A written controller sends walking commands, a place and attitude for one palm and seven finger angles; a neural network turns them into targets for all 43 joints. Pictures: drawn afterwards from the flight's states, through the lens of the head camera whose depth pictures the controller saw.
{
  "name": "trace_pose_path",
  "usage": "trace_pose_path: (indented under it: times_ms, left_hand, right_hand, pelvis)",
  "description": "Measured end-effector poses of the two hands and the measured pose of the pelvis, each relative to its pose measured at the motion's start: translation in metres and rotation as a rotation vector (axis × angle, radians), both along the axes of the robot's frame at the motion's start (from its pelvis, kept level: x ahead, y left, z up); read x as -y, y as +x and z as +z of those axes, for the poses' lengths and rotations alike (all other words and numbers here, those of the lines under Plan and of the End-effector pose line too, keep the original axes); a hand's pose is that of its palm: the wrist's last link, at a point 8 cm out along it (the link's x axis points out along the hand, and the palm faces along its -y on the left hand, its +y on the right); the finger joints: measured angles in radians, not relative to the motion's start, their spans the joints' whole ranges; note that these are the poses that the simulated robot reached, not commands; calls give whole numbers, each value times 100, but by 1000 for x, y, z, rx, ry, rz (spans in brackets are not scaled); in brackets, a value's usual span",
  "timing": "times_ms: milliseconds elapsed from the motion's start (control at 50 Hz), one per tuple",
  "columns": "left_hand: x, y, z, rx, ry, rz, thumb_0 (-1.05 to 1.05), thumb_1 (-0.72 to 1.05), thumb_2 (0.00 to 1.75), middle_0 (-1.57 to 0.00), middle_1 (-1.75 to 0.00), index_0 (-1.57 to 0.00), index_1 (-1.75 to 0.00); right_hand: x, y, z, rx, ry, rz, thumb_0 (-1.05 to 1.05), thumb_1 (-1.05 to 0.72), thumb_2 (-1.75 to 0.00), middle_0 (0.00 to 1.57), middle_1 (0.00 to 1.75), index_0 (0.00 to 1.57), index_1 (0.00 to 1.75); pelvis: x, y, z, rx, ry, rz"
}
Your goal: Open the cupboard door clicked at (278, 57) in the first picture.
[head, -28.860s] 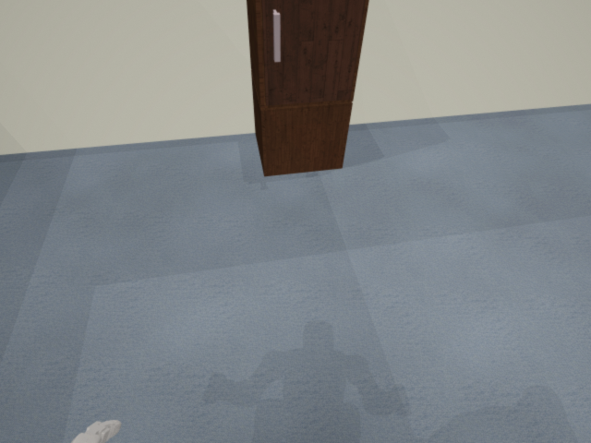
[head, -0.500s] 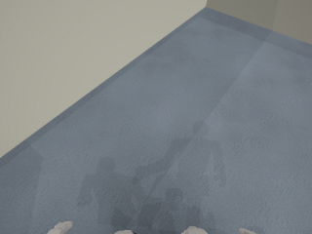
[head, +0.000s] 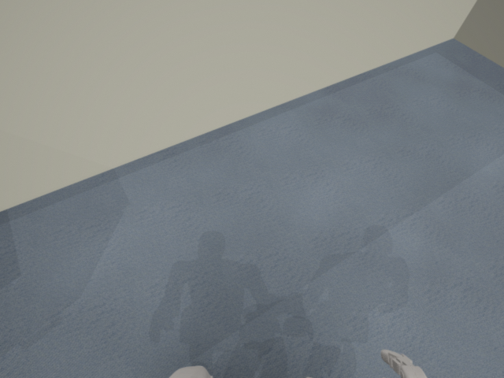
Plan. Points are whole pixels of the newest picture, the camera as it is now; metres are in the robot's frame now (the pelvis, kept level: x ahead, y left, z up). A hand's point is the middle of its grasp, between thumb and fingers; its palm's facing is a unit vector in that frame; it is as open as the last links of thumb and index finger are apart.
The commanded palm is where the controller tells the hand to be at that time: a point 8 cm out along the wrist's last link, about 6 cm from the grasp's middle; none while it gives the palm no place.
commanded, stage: turn to face it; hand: left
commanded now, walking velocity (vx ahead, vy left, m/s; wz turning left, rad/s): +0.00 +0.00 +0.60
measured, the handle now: out of the picture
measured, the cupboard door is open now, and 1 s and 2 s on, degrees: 47 47 47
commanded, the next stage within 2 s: none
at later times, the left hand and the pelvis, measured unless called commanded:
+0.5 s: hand out of the picture +0.04 +0.16 -0.13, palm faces +0.26 -0.92 -0.29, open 7.4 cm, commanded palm none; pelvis +0.00 -0.06 +0.02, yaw +17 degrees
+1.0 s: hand out of the picture -0.05 +0.20 -0.15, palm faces +0.57 -0.78 -0.24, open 7.4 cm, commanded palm none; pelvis +0.00 -0.03 +0.02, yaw +34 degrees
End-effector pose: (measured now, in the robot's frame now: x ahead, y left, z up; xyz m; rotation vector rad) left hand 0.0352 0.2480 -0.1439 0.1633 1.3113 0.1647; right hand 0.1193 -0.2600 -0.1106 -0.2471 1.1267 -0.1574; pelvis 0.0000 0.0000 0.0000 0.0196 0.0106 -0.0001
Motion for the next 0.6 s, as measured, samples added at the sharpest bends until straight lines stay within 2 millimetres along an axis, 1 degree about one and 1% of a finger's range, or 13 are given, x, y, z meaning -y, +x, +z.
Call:
trace_pose_path:
  times_ms: [60, 120, 180, 280, 320, 360, 400, 480, 540, 600]
  left_hand:
    - [-12, -1, 1, -7, 19, 34, 1, 91, 90, -20, -30, -20, -30]
    - [-19, 8, 11, 38, 30, 60, 1, 91, 90, -20, -30, -20, -30]
    - [-21, 18, 22, 97, 43, 79, 1, 91, 90, -20, -30, -20, -30]
    - [-11, 29, 36, 160, 76, 99, 1, 91, 90, -20, -30, -20, -30]
    - [-3, 31, 40, 179, 92, 109, 1, 91, 90, -20, -30, -20, -30]
    - [6, 29, 40, 202, 114, 121, 1, 91, 90, -20, -30, -20, -30]
    - [16, 20, 42, 201, 128, 137, 1, 91, 90, -20, -30, -20, -30]
    - [37, -7, 47, 147, 112, 196, 1, 90, 90, -20, -30, -20, -30]
    - [51, -25, 45, 110, 85, 243, 1, 90, 90, -20, -30, -20, -30]
    - [60, -44, 38, 89, 55, 295, 1, 90, 90, -20, -30, -20, -30]
  right_hand:
    - [-8, 7, 9, 22, -16, 39, 0, -91, -90, 20, 30, 20, 29]
    - [-10, 5, 14, 4, -25, 64, 0, -91, -90, 20, 30, 20, 29]
    - [-9, 1, 15, -26, -19, 87, 0, -90, -90, 21, 30, 20, 30]
    - [4, -6, 5, -71, 6, 107, 0, -90, -90, 21, 30, 20, 30]
    - [13, -6, -2, -89, 17, 114, 0, -90, -90, 21, 30, 20, 30]
    - [24, -4, -13, -103, 31, 121, 0, -90, -90, 21, 30, 20, 30]
    - [32, 0, -20, -119, 35, 132, 0, -90, -90, 21, 30, 20, 30]
    - [38, 13, -16, -142, 38, 174, 0, -91, -90, 20, 30, 20, 29]
    - [36, 26, -8, -146, 37, 212, 0, -91, -90, 20, 30, 20, 29]
    - [26, 42, -3, -144, 27, 270, 0, -91, -90, 20, 30, 20, 29]
  pelvis:
    - [-1, -2, 3, 6, -14, 26]
    - [1, -3, 10, 3, -31, 62]
    - [6, -4, 15, 0, -40, 94]
    - [22, -3, 16, -7, -41, 149]
    - [32, -2, 14, -10, -36, 175]
    - [44, 1, 7, -17, -19, 201]
    - [51, 0, 6, -9, -15, 224]
    - [57, 3, 14, -2, 1, 282]
    - [61, 6, 20, -3, 15, 323]
    - [61, 7, 21, -1, 19, 367]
